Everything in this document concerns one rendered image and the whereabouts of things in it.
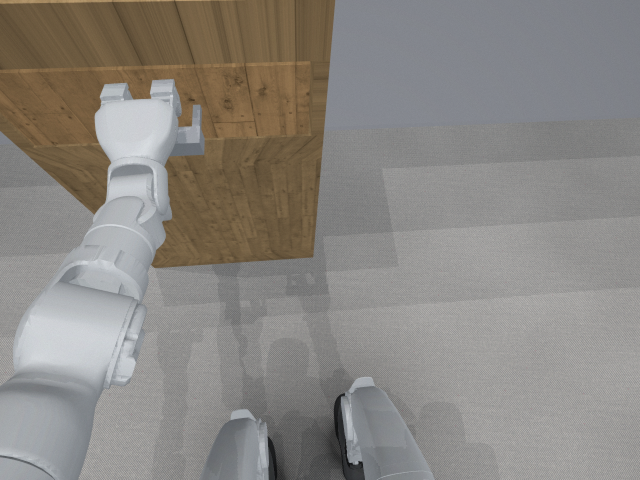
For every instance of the robot right shin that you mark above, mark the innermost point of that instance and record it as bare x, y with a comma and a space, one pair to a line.
353, 451

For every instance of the left robot hand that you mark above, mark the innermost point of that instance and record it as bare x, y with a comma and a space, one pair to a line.
127, 127

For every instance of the drawer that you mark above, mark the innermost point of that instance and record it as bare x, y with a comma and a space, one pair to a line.
54, 106

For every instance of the robot left forearm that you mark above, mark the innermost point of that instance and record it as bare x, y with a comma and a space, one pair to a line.
120, 246

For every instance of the handle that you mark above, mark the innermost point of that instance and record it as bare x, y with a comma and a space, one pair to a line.
190, 140

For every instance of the cabinet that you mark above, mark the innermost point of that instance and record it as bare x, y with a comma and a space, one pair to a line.
246, 199

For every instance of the robot left upper arm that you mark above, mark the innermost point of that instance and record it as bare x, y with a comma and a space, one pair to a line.
81, 341

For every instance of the robot left thigh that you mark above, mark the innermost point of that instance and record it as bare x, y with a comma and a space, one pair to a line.
239, 451

